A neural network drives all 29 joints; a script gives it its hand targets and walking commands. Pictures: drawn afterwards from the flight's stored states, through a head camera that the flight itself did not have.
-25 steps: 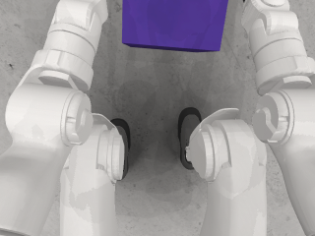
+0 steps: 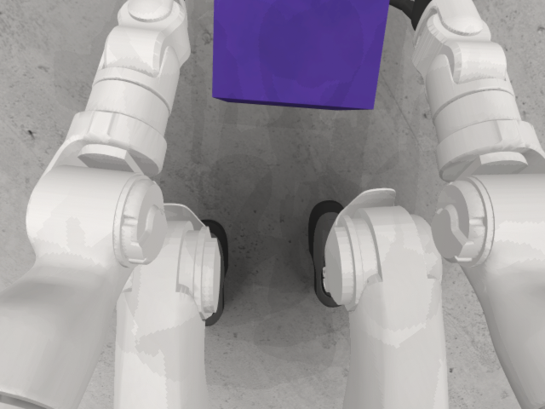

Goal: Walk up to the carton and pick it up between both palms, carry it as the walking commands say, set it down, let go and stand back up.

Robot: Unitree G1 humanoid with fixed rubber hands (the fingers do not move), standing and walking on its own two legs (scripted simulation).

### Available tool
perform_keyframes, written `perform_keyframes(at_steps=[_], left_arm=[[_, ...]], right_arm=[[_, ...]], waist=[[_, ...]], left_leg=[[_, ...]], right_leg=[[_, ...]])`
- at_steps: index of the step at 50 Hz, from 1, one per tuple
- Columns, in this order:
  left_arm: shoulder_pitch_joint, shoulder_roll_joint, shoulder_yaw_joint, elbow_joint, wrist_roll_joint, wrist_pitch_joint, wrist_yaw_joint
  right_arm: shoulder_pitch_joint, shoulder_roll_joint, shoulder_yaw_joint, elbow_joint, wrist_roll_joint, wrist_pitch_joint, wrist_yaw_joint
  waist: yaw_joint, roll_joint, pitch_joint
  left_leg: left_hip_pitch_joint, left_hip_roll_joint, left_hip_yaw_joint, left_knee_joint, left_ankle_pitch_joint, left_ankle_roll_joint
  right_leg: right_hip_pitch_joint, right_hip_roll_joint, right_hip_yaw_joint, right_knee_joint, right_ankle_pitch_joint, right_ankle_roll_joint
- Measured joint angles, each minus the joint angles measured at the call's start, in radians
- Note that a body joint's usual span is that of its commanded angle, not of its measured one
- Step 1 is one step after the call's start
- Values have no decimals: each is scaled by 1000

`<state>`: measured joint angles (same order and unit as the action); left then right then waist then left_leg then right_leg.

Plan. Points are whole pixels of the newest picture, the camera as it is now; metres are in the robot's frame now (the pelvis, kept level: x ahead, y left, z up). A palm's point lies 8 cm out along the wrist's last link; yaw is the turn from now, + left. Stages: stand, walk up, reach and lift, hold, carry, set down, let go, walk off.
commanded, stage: reach and lift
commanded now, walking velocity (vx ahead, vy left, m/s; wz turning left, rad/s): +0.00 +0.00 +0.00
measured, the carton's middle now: (294, 15) +0.53 -0.07 -0.26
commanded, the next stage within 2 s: none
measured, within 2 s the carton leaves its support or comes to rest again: leaves its support in 0.10 s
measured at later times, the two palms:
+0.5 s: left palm out of the picture +0.55 +0.07 -0.12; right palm out of the picture +0.52 -0.20 -0.12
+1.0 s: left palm out of the picture +0.54 +0.06 -0.06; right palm out of the picture +0.51 -0.20 -0.06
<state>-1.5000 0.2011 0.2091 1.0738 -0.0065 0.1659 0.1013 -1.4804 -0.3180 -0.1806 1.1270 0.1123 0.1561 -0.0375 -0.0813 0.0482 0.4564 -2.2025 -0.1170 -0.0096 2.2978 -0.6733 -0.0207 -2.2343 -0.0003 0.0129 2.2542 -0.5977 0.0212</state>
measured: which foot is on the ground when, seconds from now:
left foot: down 0.00-1.00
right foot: down 0.00-1.00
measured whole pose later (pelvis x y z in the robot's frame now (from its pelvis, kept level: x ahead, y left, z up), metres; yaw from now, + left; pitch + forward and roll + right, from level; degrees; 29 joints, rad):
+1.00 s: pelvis +0.00 -0.01 +0.06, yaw +0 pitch +43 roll +1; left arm -1.31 0.05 0.36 0.83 0.13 0.27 0.23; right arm -1.29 -0.10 -0.37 0.81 -0.12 0.31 -0.23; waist -0.06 0.04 0.10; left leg -2.20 -0.15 -0.05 2.05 -0.61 -0.07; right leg -2.25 0.09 0.05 2.02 -0.52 0.04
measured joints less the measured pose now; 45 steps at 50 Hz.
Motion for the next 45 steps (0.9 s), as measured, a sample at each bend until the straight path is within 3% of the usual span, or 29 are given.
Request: perform_keyframes(at_steps=[11, 30, 45], left_arm=[[27, -10, -30, -39, -44, 22, 70], [47, -67, 93, -136, 70, 90, 88], [167, -147, 128, -241, 112, 103, 119]], right_arm=[[32, 35, -11, -62, 2, 35, -63], [78, 116, -158, -239, -178, 150, -64], [173, 202, -173, -313, -209, 155, -220]], waist=[[6, -3, -50], [1, 12, -198], [17, -3, -330]], left_leg=[[-10, -8, -13, -33, 35, -15], [-39, -18, -22, -138, 70, -19], [-20, -27, -30, -208, 55, -40]], right_leg=[[-9, 15, -1, -35, 37, 3], [-38, 46, 15, -141, 71, 21], [-39, 82, 37, -199, 67, 24]])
